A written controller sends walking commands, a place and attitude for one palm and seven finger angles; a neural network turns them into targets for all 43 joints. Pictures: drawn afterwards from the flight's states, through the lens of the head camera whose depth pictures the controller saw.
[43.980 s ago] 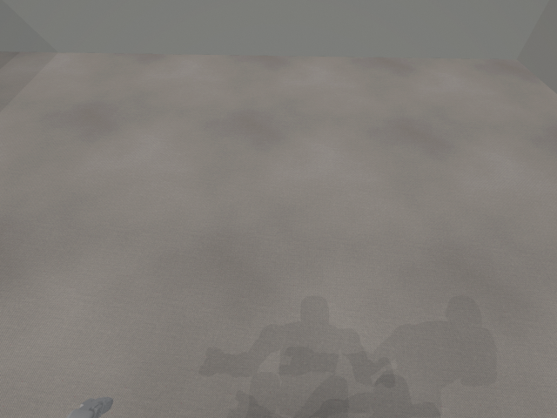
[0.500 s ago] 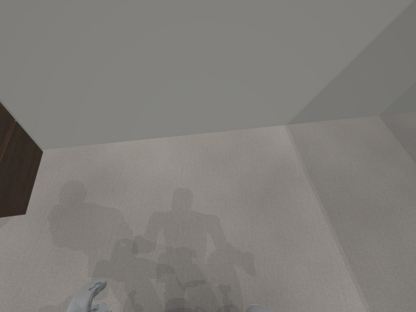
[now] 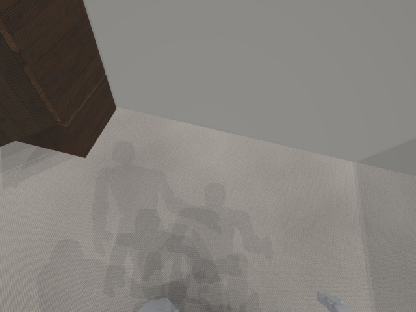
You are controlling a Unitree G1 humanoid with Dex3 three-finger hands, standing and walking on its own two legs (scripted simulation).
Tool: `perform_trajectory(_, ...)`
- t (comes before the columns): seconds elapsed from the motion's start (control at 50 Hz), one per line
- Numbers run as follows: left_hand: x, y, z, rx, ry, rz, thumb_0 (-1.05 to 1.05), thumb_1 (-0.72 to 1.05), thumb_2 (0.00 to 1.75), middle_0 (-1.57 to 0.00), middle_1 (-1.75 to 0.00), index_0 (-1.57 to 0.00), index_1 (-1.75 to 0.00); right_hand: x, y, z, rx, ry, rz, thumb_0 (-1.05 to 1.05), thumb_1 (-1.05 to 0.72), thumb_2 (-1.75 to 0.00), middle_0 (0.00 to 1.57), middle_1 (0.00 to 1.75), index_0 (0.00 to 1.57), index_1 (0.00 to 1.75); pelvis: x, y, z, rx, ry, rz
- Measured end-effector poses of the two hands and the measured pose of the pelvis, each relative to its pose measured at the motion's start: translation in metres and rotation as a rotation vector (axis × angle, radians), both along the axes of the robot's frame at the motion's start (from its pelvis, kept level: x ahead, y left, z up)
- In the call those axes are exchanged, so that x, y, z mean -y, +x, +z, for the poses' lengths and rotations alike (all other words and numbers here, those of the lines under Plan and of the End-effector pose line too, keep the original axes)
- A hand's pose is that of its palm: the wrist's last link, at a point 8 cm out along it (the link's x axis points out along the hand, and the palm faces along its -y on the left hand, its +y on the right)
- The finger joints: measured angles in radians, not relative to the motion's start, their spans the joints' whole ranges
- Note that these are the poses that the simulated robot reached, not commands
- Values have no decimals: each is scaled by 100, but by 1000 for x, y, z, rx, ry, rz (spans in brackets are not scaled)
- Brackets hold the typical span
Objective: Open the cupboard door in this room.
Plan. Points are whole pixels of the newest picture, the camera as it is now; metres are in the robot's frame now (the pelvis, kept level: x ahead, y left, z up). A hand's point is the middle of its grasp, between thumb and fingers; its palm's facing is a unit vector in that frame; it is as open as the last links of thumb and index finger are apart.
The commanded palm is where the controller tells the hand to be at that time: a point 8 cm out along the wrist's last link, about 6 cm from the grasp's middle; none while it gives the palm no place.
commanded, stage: turn to face it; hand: left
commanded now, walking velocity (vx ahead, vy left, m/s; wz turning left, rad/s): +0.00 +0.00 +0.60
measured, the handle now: out of the picture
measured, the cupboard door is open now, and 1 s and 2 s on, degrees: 50 50 50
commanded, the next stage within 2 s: take the last steps up to it in 1.06 s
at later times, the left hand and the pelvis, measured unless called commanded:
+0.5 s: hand out of the picture +0.12 +0.19 -0.13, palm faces +0.23 -0.93 -0.28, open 7.3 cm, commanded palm none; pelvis +0.03 -0.04 +0.01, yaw +15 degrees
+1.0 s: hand out of the picture -0.09 +0.16 -0.18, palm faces +0.58 -0.78 -0.24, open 7.3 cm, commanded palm none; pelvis +0.03 -0.01 +0.00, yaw +33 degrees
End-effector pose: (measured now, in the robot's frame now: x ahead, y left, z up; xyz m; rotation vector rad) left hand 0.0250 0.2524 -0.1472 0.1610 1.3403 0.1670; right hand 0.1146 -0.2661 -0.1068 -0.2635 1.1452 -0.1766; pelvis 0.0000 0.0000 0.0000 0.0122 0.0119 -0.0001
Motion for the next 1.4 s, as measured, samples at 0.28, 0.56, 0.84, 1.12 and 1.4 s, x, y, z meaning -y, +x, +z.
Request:
perform_trajectory(0.28, -27, 51, 37, 165, 44, 86, 1, 91, 89, -19, -30, -20, -30, -31, 8, 13, -61, 14, 103, 0, -91, -90, 20, 30, 20, 30, -6, 13, 24, -18, -39, 129)
perform_trajectory(0.56, 31, 57, 59, 246, 116, 174, 0, 91, 89, -20, -30, -20, -30, 19, 16, -25, -200, 68, 161, 1, -91, -90, 20, 30, 20, 30, 45, 29, 17, -12, 9, 310)
perform_trajectory(0.84, 64, -66, 39, 70, 65, 491, 0, 91, 89, -20, -30, -20, -30, -29, 126, -8, -130, 28, 461, 1, -91, -90, 20, 30, 20, 30, 45, 41, 20, 9, 30, 520)
perform_trajectory(1.12, 35, -135, 15, -16, -2, 657, 1, 91, 89, -19, -30, -20, -30, -141, 159, 20, 63, 20, 668, 0, -91, -90, 20, 30, 20, 30, 2, 27, 18, 30, -27, 609)
perform_trajectory(1.4, 24, -76, 38, 145, 30, 613, 0, 91, 89, -19, -30, -20, -30, -81, 85, -5, -165, 22, 571, 0, -92, -90, 20, 30, 20, 30, 6, 34, 24, 15, -23, 664)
